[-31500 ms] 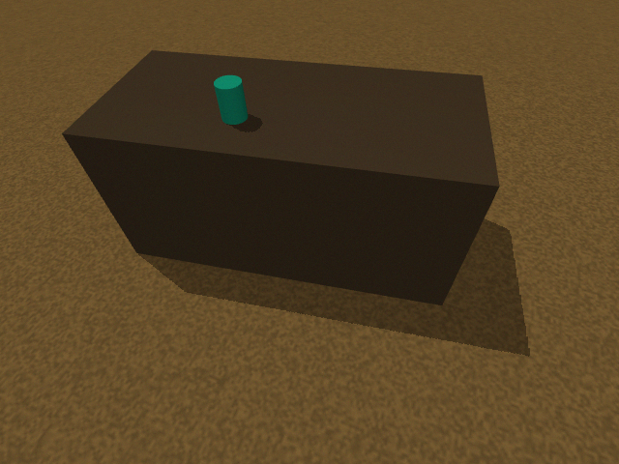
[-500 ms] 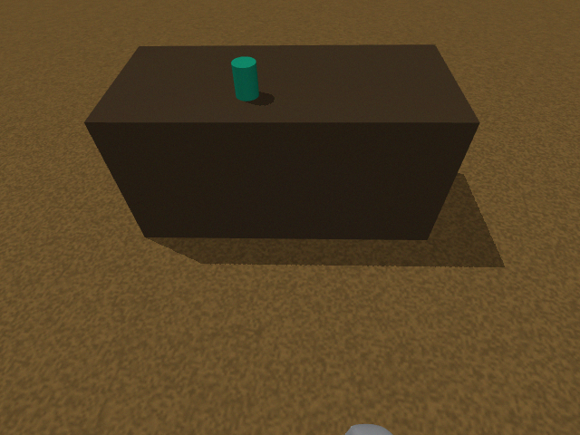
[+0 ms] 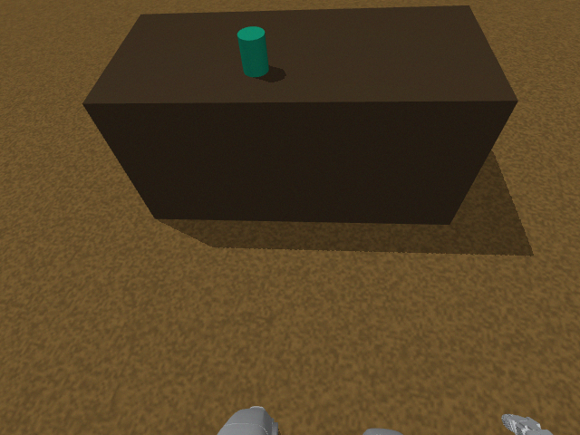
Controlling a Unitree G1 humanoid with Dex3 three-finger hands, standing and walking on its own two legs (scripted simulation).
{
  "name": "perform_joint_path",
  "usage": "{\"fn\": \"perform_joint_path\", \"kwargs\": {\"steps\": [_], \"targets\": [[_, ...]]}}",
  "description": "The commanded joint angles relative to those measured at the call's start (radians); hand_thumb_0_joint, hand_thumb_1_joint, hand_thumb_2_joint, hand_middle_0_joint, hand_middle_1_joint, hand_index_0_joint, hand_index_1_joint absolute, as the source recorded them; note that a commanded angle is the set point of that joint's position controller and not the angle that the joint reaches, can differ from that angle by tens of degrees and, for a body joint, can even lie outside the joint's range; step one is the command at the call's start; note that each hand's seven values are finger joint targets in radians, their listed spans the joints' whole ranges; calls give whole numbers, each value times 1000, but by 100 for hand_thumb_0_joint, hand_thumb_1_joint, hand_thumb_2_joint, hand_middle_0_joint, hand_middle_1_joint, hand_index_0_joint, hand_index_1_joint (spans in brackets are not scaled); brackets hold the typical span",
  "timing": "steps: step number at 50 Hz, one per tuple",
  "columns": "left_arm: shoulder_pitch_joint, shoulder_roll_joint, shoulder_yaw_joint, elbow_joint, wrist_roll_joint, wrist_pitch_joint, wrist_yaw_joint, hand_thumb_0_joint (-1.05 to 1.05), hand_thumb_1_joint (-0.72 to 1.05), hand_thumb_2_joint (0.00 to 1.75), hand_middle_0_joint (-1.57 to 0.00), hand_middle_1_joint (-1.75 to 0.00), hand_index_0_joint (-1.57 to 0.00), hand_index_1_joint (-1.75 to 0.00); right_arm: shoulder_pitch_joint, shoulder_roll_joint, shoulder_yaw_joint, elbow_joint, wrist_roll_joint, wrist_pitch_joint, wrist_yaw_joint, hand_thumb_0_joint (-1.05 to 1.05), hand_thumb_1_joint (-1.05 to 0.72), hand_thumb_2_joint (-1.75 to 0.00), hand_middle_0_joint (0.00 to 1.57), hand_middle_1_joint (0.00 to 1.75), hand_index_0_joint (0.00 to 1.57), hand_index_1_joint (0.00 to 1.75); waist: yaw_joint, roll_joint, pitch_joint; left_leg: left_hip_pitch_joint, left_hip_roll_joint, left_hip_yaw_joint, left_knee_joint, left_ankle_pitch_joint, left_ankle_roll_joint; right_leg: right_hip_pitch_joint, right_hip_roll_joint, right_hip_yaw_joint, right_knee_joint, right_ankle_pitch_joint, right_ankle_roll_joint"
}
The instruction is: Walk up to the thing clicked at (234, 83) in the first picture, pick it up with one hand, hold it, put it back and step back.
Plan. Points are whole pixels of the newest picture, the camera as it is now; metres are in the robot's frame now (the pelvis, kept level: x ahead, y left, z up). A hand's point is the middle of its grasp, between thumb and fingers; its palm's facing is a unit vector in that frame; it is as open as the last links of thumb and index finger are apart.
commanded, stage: step back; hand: left
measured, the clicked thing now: (253, 52) +1.11 +0.17 -0.10
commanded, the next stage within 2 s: stand in 0.18 s
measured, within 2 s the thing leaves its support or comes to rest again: neither
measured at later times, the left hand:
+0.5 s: hand out of the picture +0.10 +0.26 -0.13, palm faces -0.06 -0.94 -0.34, open 7.4 cm
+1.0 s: hand out of the picture +0.09 +0.26 -0.14, palm faces -0.08 -0.94 -0.33, open 7.4 cm
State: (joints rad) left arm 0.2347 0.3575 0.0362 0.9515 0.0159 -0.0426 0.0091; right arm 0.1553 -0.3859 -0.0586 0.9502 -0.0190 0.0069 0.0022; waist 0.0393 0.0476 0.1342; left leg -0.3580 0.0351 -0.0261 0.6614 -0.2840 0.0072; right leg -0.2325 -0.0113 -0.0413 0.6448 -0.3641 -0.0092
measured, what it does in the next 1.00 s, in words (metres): steps on the spot: left foot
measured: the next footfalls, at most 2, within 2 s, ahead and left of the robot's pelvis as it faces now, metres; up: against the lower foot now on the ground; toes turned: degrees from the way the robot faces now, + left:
left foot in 0.02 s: +0.10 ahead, +0.14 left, +0.00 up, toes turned +0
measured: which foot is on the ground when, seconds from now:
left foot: up 0.00-0.00, down 0.02-1.00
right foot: down 0.00-1.00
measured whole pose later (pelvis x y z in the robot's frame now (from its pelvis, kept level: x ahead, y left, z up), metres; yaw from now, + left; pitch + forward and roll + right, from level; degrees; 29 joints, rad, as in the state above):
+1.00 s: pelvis +0.01 +0.01 +0.02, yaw -2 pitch -2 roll +0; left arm 0.12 0.35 0.00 1.14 0.01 -0.01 -0.02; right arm 0.12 -0.34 -0.01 1.16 -0.01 -0.01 0.01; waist -0.01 0.00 0.05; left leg -0.20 0.03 0.04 0.34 -0.11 -0.02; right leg -0.09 -0.02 0.01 0.35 -0.24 0.02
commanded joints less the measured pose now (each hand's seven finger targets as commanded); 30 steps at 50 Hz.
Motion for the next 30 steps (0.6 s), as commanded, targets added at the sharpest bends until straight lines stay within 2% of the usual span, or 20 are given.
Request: {"fn": "perform_joint_path", "kwargs": {"steps": [1, 2, 3, 4, 5, 6, 7, 8, 9, 10, 11, 12, 13, 14, 15, 16, 18, 22, 25, 30], "targets": [[-41, 236, 47, -99, -13, -2, 25, 0, 90, 90, -20, -30, -20, -30, 46, -203, -51, -26, -6, -19, -19, 0, -90, -90, 20, 30, 20, 30, -41, -63, -218, 259, 78, -70, -144, 456, 67, -63, -101, 92, 65, 541, -43], [-21, 207, 42, -96, -24, 5, 26, 0, 90, 90, -20, -30, -20, -30, 25, -233, -53, -38, -8, -22, -23, 0, -90, -90, 20, 30, 20, 30, -30, 28, -251, 260, 195, -202, -202, 486, 132, -83, -28, 70, 153, 327, -13], [0, 205, 41, -71, -33, 20, 32, 0, 90, 90, -20, -30, -20, -30, -32, -260, -48, -51, 4, -22, -20, 0, -90, -90, 20, 30, 20, 30, -16, 86, -260, 156, 294, -287, -230, 404, 227, -28, 11, 38, 163, 40, -6], [-5, 212, 44, -45, -24, 25, 32, 0, 90, 90, -20, -30, -20, -30, -82, -254, -47, -50, 0, -19, -18, 0, -90, -90, 20, 30, 20, 30, -9, 110, -223, 78, 310, -301, -253, 334, 243, 16, 8, 48, 176, -147, -8], [-20, 210, 45, -35, -19, 26, 28, 0, 90, 90, -20, -30, -20, -30, -99, -239, -41, -41, -7, -17, -18, 0, -90, -90, 20, 30, 20, 30, -7, 118, -203, 29, 287, -258, -271, 254, 222, 26, 5, 65, 171, -166, -17], [-7, 206, 46, -22, -16, 27, 22, 0, 90, 90, -20, -30, -20, -30, -115, -231, -36, -42, -13, -14, -17, 0, -90, -90, 20, 30, 20, 30, 0, 138, -182, 22, 256, -216, -283, 160, 195, 15, 4, 62, 137, -162, -20], [10, 209, 49, -16, -11, 24, 17, 0, 90, 90, -20, -30, -20, -30, -119, -235, -33, -49, -11, -13, -17, 0, -90, -90, 20, 30, 20, 30, 5, 147, -174, 39, 228, -192, -260, 151, 170, 3, 5, 52, 95, -111, -20], [27, 203, 48, -4, -9, 18, 16, 0, 90, 90, -20, -30, -20, -30, -132, -230, -32, -44, -10, -12, -17, 0, -90, -90, 20, 30, 20, 30, 12, 150, -178, 65, 210, -170, -223, 189, 148, 7, 0, 48, 4, -45, -18], [33, 154, 23, 37, -10, 15, 10, 0, 90, 90, -20, -30, -20, -30, -96, -200, -23, -14, -3, -23, -9, 0, -90, -90, 20, 30, 20, 30, -4, 124, -197, 106, 160, -161, -231, 165, 110, 66, -24, 64, -145, 24, -7], [14, 179, 23, 35, -2, 4, 12, 0, 90, 90, -20, -30, -20, -30, -95, -174, -17, -6, 7, -30, -7, 0, -90, -90, 20, 30, 20, 30, -4, 71, -215, 110, 145, -136, -184, 271, 70, 119, -65, 122, -185, 182, -10], [-20, 221, 28, 25, 3, -6, 15, 0, 90, 90, -20, -30, -20, -30, -88, -162, -13, -10, 16, -32, -8, 0, -90, -90, 20, 30, 20, 30, -25, 1, -230, 120, 107, -89, -126, 335, 44, 127, -117, 195, -200, 337, -27], [-57, 247, 26, 21, 4, -14, 15, 0, 90, 90, -20, -30, -20, -30, -76, -152, -11, 1, 21, -32, -5, 0, -90, -90, 20, 30, 20, 30, -52, -21, -215, 141, 73, -60, -130, 278, 25, 85, -161, 236, -238, 364, -45], [-116, 269, 27, 29, -4, -12, 10, 0, 90, 90, -20, -30, -20, -30, -69, -152, -9, 18, 21, -29, -2, 0, -90, -90, 20, 30, 20, 30, -80, -26, -185, 215, 57, -53, -208, 157, 30, -32, -157, 223, -236, 229, -50], [-143, 245, 20, 39, -6, -8, 6, 0, 90, 90, -20, -30, -20, -30, -82, -162, -7, 35, 14, -33, -1, 0, -90, -90, 20, 30, 20, 30, -72, -32, -169, 252, 93, -79, -237, 174, 41, -50, -121, 187, -230, 170, -27], [-137, 211, 7, 48, -14, -3, -1, 0, 90, 90, -20, -30, -20, -30, -118, -173, -6, 41, 11, -38, 3, 0, -90, -90, 20, 30, 20, 30, -50, -14, -157, 254, 115, -106, -261, 161, 47, -45, -87, 143, -245, 127, -17], [-133, 197, 1, 53, -13, -3, 1, 0, 90, 90, -20, -30, -20, -30, -146, -182, -8, 44, 12, -40, 5, 0, -90, -90, 20, 30, 20, 30, -36, -19, -165, 229, 122, -105, -257, 210, 47, 27, -91, 127, -272, 174, -11], [-134, 213, 4, 66, -13, -9, 0, 0, 90, 90, -20, -30, -20, -30, -119, -165, 0, 58, 11, -44, 7, 0, -90, -90, 20, 30, 20, 30, -47, -71, -160, 234, 111, -77, -272, 281, 40, 48, -104, 134, -279, 252, -7], [-151, 209, 3, 88, -14, -11, -1, 0, 90, 90, -20, -30, -20, -30, -117, -167, 3, 91, 13, -49, 5, 0, -90, -90, 20, 30, 20, 30, -48, -73, -179, 267, 104, -55, -294, 327, 26, 89, -115, 133, -306, 323, -7], [-150, 207, 3, 106, -15, -4, -3, 0, 90, 90, -20, -30, -20, -30, -130, -163, 5, 104, 12, -47, 5, 0, -90, -90, 20, 30, 20, 30, -44, -46, -128, 243, 96, -55, -345, 161, 14, 53, -109, 134, -352, 181, -6], [-161, 211, 3, 114, -9, -3, -6, 0, 90, 90, -20, -30, -20, -30, -131, -165, 4, 123, 11, -46, 7, 0, -90, -90, 20, 30, 20, 30, -45, -54, -129, 252, 95, -51, -363, 144, 4, 47, -115, 140, -386, 146, -10]]}}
